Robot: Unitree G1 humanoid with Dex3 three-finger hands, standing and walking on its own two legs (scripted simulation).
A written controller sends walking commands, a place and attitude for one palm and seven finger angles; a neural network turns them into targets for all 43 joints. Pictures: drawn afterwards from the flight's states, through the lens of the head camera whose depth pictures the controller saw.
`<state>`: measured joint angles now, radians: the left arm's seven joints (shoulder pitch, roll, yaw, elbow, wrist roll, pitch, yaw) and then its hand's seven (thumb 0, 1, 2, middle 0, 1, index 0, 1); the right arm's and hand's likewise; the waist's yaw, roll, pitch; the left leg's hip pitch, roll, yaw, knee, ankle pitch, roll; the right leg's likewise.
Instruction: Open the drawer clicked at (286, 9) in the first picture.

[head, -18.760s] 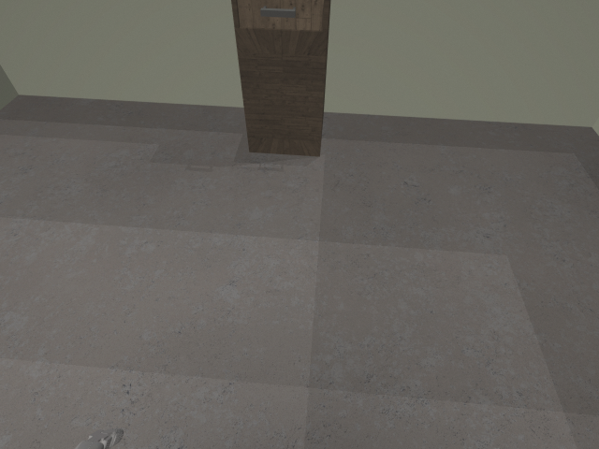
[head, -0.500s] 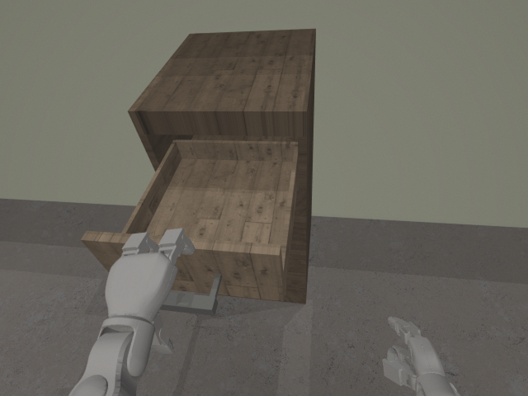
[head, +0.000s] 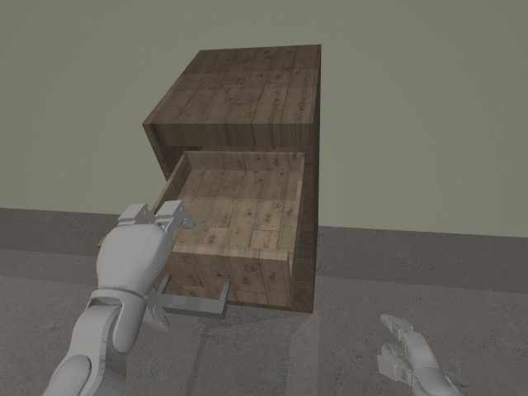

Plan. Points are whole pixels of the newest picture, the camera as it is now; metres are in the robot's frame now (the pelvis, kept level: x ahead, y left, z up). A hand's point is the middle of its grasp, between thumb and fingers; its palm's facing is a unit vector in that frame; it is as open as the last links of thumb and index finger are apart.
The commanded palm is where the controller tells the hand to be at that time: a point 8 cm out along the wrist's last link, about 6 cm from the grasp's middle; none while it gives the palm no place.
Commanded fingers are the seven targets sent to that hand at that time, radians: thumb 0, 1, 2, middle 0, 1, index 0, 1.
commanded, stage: lift the hand off the handle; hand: left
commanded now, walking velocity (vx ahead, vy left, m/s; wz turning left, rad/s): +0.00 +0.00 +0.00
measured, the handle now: (192, 294) +0.28 +0.20 -0.04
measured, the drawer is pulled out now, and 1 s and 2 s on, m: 0.30 0.30 0.30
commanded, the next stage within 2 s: draw the hand back to the body in 0.06 s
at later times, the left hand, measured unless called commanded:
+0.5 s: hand (135, 279) +0.22 +0.22 +0.11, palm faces +0.10 -0.12 -0.99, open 13.9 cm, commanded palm +0.19 +0.21 +0.17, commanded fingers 0.00 -0.50 0.30 -0.30 -1.20 -0.30 -1.20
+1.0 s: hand (125, 273) +0.21 +0.20 +0.16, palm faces +0.33 -0.88 -0.34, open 13.3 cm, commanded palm +0.16 +0.25 +0.17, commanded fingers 0.00 -0.05 0.50 -0.27 -0.91 -0.27 -0.91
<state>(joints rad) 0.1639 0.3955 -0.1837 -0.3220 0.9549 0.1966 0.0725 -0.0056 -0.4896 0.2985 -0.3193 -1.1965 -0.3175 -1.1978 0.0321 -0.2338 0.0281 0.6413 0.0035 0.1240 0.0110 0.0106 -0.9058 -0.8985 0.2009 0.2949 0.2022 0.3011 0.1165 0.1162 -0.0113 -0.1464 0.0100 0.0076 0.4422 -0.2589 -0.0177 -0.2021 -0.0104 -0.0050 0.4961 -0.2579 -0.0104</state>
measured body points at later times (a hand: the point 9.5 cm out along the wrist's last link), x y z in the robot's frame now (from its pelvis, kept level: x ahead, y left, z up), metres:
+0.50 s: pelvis -0.01 +0.00 +0.00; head -0.01 -0.05 +0.45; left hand +0.21 +0.22 +0.16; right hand +0.22 -0.20 -0.10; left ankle -0.01 +0.13 -0.74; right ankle +0.01 -0.11 -0.74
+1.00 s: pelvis +0.01 +0.00 +0.00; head +0.00 -0.01 +0.45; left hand +0.18 +0.25 +0.17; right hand +0.22 -0.19 -0.07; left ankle -0.01 +0.13 -0.74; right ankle +0.01 -0.11 -0.74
